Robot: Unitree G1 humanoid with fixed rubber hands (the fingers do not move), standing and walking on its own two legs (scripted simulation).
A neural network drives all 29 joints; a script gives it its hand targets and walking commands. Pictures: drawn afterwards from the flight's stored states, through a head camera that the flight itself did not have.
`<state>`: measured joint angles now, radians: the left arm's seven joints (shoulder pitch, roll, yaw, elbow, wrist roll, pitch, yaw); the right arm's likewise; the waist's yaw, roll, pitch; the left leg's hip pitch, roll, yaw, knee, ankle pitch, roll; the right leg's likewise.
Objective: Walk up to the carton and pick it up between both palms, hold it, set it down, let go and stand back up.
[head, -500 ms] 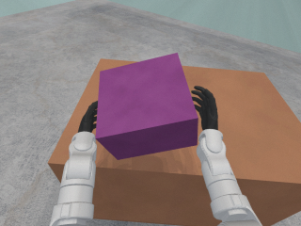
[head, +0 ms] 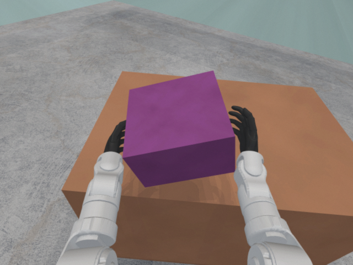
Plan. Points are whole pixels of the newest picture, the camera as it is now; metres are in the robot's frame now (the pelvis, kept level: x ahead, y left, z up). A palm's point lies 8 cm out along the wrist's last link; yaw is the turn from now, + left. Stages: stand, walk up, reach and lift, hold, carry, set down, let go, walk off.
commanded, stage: set down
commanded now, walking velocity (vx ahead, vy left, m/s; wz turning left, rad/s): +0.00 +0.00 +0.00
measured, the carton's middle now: (179, 128) +0.43 -0.03 +0.10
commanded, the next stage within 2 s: none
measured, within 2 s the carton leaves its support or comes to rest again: rests again in 1.82 s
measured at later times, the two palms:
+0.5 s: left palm (115, 152) +0.40 +0.14 +0.05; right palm (238, 143) +0.38 -0.17 +0.10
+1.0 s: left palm (122, 156) +0.42 +0.12 +0.02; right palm (238, 150) +0.39 -0.19 +0.06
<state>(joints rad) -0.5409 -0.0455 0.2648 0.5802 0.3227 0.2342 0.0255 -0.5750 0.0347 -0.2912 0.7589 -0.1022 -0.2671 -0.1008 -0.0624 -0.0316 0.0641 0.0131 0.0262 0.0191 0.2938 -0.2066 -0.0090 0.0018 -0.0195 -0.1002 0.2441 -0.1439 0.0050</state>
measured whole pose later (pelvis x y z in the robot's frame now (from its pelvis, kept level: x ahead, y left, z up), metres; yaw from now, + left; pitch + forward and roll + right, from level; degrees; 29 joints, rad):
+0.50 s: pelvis +0.01 +0.00 +0.00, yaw -1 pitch +1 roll -1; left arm -0.64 0.01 0.31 0.87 0.28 0.00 0.07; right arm -0.67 0.09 -0.48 0.93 -0.26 -0.37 -0.10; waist -0.04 -0.02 0.01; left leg -0.11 0.04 0.04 0.31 -0.21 -0.02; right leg -0.12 -0.01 -0.09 0.26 -0.15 0.00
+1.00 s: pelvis +0.01 -0.01 +0.00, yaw -1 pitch +9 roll -1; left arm -0.71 0.03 0.34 1.09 0.25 -0.18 0.08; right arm -0.70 0.08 -0.54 1.00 -0.32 -0.43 -0.11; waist -0.05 -0.01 -0.05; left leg -0.28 0.05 0.05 0.33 -0.21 -0.02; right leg -0.30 0.00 -0.09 0.28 -0.14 -0.01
